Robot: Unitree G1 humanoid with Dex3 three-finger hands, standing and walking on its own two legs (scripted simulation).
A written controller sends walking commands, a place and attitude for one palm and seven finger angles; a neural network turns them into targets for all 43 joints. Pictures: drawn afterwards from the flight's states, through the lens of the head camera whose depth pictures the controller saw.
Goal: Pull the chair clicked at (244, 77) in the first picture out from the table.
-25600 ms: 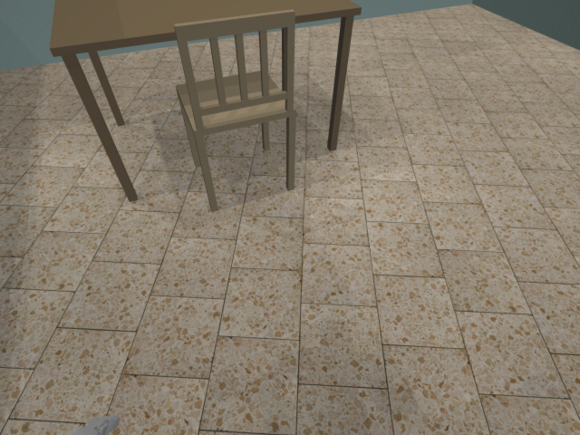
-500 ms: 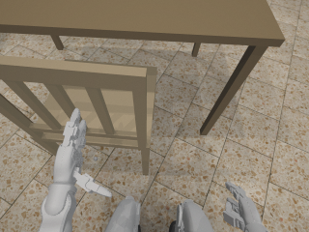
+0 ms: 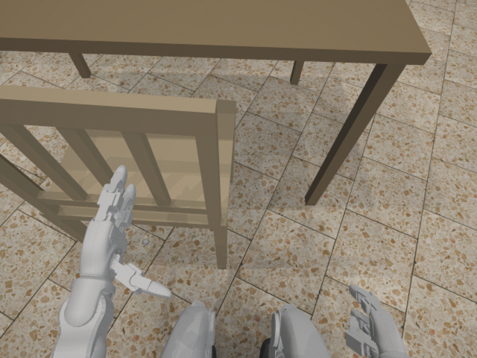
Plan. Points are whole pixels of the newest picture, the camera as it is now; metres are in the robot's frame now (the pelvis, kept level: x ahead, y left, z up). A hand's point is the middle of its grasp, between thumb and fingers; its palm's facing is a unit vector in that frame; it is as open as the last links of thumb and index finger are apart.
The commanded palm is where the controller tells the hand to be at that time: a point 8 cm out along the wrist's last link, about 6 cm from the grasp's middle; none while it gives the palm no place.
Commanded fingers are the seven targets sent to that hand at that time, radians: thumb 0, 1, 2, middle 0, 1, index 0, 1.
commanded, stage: aim the fingers beside a spindle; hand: left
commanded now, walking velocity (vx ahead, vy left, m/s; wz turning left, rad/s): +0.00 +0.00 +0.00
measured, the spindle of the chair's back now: (100, 169) +0.41 +0.26 +0.02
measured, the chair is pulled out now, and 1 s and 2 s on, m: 0.03 0.03 0.03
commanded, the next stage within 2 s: push the fingers through the gap in 1.56 s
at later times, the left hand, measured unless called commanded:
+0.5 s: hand (146, 230) +0.30 +0.16 +0.04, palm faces +0.01 -1.00 -0.02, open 16.9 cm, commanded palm +0.28 +0.20 +0.03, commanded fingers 0.00 -0.50 0.30 -0.06 -0.08 -0.06 -0.08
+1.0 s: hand (155, 226) +0.31 +0.14 +0.04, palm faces +0.00 -1.00 -0.01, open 17.0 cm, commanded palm +0.29 +0.20 +0.04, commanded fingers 0.00 -0.50 0.30 -0.06 -0.08 -0.06 -0.08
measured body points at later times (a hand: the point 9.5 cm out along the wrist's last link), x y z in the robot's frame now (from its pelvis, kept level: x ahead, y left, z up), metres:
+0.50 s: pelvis +0.01 +0.00 +0.01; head +0.12 +0.02 +0.44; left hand +0.29 +0.21 +0.04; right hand +0.19 -0.23 -0.09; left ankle +0.02 +0.09 -0.61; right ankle +0.04 -0.11 -0.61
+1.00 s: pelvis +0.01 +0.00 +0.01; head +0.11 +0.01 +0.45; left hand +0.30 +0.20 +0.04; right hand +0.18 -0.24 -0.09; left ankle +0.02 +0.09 -0.61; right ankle +0.04 -0.11 -0.61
